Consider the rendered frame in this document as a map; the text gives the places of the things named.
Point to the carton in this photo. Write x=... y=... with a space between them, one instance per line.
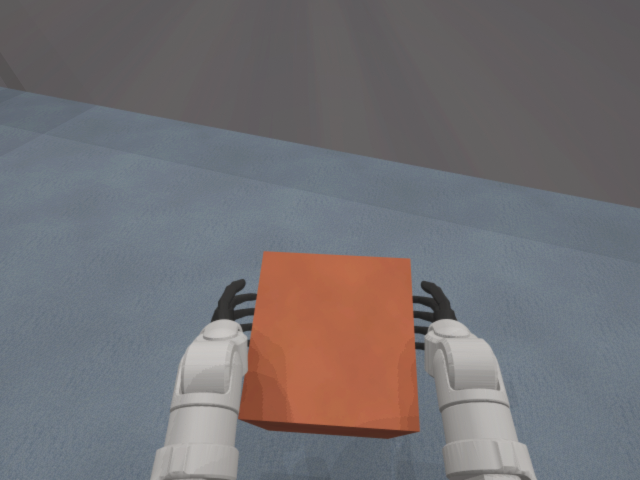
x=332 y=347

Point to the left robot hand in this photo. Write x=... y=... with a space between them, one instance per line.
x=228 y=301

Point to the robot left forearm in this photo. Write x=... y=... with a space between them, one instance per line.
x=200 y=438

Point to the robot right forearm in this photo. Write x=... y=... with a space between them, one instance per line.
x=481 y=440

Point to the right robot hand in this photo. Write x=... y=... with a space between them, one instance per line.
x=439 y=304

